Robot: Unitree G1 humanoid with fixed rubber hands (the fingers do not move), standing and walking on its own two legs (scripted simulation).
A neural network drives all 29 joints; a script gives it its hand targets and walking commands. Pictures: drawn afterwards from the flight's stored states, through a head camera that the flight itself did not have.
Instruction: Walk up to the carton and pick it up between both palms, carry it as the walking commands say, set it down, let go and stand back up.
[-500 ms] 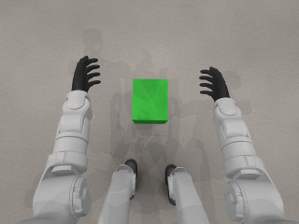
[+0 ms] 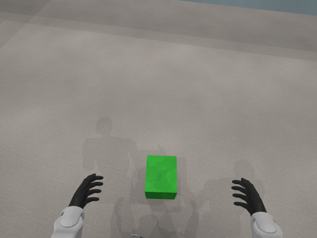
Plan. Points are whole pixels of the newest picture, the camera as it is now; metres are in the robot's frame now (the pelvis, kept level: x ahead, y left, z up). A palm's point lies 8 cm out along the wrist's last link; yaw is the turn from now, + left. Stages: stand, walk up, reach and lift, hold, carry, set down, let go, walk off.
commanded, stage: let go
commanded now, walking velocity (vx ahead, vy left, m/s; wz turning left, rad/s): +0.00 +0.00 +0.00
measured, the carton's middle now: (161, 177) +0.46 -0.01 -0.66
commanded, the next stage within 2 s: stand in 0.52 s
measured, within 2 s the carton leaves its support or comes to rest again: neither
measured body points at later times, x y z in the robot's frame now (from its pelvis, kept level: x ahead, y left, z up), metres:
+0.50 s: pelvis +0.00 -0.01 +0.01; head +0.00 -0.01 +0.46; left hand +0.18 +0.22 -0.05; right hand +0.17 -0.26 -0.06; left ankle +0.03 +0.11 -0.72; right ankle -0.01 -0.13 -0.72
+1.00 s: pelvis +0.02 -0.01 +0.01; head +0.03 -0.01 +0.46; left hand +0.15 +0.27 -0.09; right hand +0.17 -0.30 -0.07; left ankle +0.03 +0.11 -0.72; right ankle -0.01 -0.13 -0.72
